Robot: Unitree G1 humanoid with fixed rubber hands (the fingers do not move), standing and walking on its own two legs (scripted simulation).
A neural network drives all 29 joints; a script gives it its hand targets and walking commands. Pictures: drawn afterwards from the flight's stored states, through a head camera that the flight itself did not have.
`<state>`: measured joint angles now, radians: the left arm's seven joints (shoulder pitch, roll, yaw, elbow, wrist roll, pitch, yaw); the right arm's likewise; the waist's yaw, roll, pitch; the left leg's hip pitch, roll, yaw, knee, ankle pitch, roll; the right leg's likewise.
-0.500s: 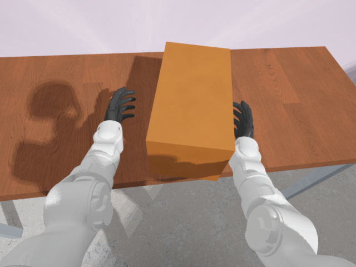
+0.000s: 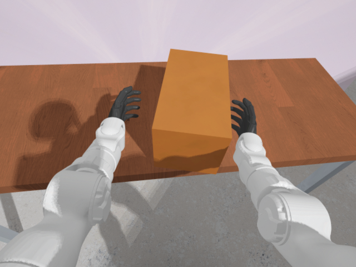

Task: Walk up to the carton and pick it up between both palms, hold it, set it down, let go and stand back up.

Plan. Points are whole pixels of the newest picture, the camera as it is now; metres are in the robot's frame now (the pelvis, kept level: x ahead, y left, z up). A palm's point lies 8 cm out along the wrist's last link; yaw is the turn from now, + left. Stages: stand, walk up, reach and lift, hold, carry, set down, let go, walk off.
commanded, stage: set down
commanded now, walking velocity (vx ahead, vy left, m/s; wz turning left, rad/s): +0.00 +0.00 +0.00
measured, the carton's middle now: (192, 108) +0.51 -0.05 +0.03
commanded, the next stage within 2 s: none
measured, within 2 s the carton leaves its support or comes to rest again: neither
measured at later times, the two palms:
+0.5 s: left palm (105, 147) +0.38 +0.17 +0.04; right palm (251, 152) +0.35 -0.16 +0.06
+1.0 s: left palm (91, 177) +0.31 +0.18 +0.05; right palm (276, 179) +0.28 -0.20 +0.06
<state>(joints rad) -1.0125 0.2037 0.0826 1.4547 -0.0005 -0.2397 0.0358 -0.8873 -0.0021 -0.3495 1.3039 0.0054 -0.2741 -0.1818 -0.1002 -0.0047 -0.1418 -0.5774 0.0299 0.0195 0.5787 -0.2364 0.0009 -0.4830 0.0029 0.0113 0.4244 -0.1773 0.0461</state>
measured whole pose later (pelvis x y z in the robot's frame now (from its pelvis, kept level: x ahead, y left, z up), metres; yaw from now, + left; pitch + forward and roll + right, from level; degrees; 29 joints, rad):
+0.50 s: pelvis -0.03 +0.00 +0.00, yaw +0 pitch +10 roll -3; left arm -0.81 0.21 0.06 1.27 -0.04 -0.21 0.01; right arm -0.74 0.00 -0.21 1.15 0.11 -0.20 -0.21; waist -0.08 -0.03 -0.14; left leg -0.57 0.03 0.02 0.58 -0.20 0.01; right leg -0.48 0.00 0.01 0.45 -0.15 0.05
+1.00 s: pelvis -0.03 -0.02 +0.01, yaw +1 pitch +1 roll -2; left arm -0.31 0.23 0.06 0.56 -0.05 0.10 -0.08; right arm -0.24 0.01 -0.10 0.49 0.16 -0.03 -0.26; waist -0.04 -0.03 -0.03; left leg -0.32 0.03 0.02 0.49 -0.19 0.01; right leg -0.25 0.00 0.01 0.40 -0.16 0.03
